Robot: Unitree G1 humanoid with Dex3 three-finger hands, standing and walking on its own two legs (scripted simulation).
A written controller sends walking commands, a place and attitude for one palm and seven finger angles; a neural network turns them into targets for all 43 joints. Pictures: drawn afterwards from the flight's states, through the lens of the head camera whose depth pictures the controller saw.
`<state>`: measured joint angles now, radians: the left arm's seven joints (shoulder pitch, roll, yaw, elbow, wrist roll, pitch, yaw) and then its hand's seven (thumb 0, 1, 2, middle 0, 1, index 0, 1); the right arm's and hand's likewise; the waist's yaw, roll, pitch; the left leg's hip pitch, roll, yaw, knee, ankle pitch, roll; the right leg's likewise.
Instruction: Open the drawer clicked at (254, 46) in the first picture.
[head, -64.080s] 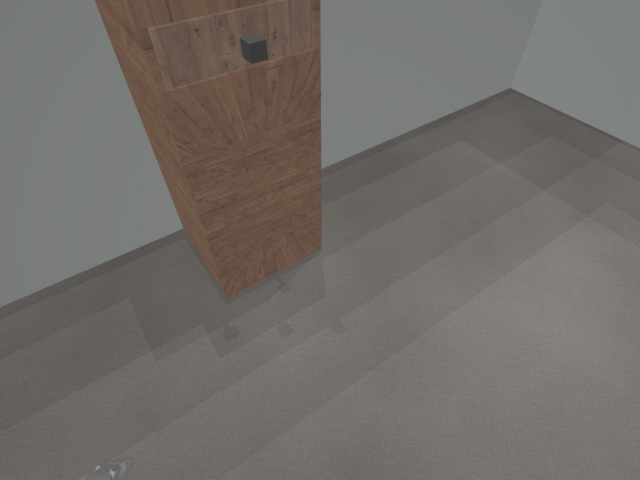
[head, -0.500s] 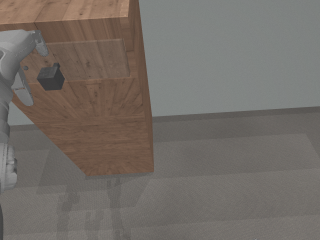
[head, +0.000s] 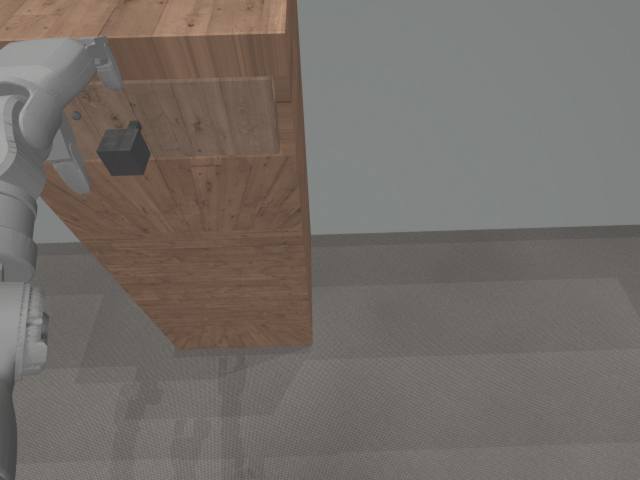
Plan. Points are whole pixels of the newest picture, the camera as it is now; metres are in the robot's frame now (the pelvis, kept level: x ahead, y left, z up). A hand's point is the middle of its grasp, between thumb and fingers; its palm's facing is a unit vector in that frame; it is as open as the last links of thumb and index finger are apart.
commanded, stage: move the hooked fingers above the handle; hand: left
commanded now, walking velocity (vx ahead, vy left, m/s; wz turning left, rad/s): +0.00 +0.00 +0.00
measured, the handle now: (129, 142) +0.52 +0.25 +0.12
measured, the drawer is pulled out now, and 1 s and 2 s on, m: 0.00 0.00 0.00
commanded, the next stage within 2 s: lift the fingers back up to retry in 0.20 s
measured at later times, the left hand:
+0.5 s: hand (96, 103) +0.49 +0.25 +0.21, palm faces +0.02 +0.00 -1.00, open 13.4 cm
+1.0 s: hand (91, 117) +0.49 +0.26 +0.19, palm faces -0.01 -0.03 -1.00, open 13.8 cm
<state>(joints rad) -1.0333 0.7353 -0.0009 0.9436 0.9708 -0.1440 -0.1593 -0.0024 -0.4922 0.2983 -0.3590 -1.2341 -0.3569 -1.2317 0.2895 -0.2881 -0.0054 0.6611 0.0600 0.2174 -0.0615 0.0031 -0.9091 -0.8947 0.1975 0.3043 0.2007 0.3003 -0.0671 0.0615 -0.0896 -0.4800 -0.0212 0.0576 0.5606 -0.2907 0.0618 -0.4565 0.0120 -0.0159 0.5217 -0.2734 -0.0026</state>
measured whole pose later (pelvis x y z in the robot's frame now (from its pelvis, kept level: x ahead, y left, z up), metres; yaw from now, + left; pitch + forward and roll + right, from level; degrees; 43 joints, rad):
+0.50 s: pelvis +0.00 +0.00 +0.00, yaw +1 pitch +12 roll -1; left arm -1.10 0.67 -0.06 0.97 0.98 -0.09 -0.11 0.00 -0.49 0.30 -0.38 -1.24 -0.39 -1.27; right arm 0.32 -0.29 -0.01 0.69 0.05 0.18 -0.05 0.00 -0.91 -0.89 0.20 0.30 0.20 0.30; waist -0.06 0.07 -0.10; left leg -0.49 -0.03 0.04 0.56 -0.28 0.06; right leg -0.47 0.01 -0.03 0.53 -0.27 -0.01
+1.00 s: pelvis +0.00 -0.02 +0.00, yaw +1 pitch +13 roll -1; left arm -1.00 0.76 0.03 0.89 0.95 -0.22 -0.15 0.00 -0.49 0.30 -0.32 -1.20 -0.33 -1.20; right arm 0.33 -0.30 -0.03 0.69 0.05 0.18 -0.08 0.00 -0.91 -0.89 0.20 0.30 0.20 0.30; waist -0.07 0.06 -0.08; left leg -0.50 -0.01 0.03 0.57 -0.29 0.04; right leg -0.47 0.03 -0.04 0.53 -0.28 -0.03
